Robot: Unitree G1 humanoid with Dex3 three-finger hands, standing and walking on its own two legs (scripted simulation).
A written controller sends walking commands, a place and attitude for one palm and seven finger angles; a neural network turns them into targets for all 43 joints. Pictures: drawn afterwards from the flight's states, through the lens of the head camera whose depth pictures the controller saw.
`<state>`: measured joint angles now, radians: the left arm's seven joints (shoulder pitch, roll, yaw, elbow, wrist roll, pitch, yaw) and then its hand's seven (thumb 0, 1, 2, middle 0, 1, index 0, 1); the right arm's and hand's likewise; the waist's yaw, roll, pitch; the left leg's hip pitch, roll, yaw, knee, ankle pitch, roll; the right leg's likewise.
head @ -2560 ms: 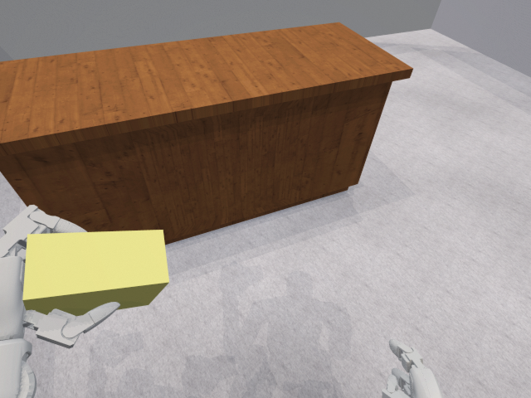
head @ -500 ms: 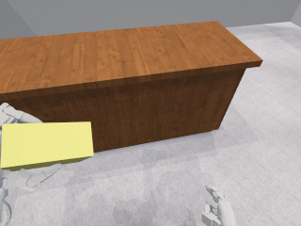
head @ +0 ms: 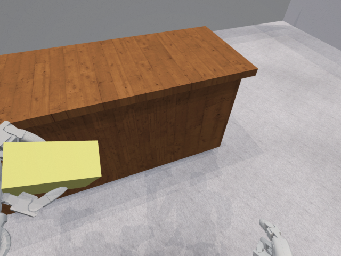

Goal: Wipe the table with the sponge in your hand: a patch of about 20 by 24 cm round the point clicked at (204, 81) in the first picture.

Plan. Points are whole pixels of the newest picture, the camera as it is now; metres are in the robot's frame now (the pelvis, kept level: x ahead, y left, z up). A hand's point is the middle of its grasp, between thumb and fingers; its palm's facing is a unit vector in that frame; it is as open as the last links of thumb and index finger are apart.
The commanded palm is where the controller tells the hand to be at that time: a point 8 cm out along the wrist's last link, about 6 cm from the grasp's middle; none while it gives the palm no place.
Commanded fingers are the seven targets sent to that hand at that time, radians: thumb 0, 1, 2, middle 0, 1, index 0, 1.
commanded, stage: take the last steps up to it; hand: left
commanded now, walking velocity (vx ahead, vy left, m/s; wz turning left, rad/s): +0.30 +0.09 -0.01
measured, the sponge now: (66, 167) +0.24 +0.20 +0.15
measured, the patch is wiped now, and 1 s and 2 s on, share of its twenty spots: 0.00 0.00 0.00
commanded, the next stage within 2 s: come to a stop and stand still in 1.44 s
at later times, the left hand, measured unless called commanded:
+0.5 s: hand (71, 129) +0.31 +0.20 +0.18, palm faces +0.38 -0.80 -0.47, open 10.7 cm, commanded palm +0.26 +0.25 +0.18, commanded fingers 0.00 0.10 1.30 -1.20 -1.60 -1.20 -1.60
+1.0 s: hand (85, 99) +0.42 +0.21 +0.16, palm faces +0.42 -0.78 -0.46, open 10.7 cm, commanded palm +0.36 +0.26 +0.18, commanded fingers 0.00 0.10 1.30 -1.20 -1.60 -1.20 -1.60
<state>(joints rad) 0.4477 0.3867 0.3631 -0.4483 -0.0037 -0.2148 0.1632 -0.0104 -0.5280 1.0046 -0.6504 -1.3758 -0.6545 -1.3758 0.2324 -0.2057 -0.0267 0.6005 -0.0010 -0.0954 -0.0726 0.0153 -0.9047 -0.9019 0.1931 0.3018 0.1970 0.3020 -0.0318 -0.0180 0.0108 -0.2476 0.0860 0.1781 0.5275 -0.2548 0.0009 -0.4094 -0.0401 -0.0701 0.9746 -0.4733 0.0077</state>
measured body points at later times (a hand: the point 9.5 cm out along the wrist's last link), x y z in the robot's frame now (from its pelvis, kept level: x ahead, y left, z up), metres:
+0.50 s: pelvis +0.10 -0.03 +0.01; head +0.13 -0.03 +0.45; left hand +0.28 +0.25 +0.20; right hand +0.25 -0.29 -0.08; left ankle +0.17 +0.11 -0.71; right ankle +0.07 -0.12 -0.73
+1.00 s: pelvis +0.20 -0.03 +0.00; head +0.23 -0.05 +0.44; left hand +0.39 +0.25 +0.19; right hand +0.35 -0.25 -0.12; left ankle +0.17 +0.10 -0.66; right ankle +0.22 -0.12 -0.73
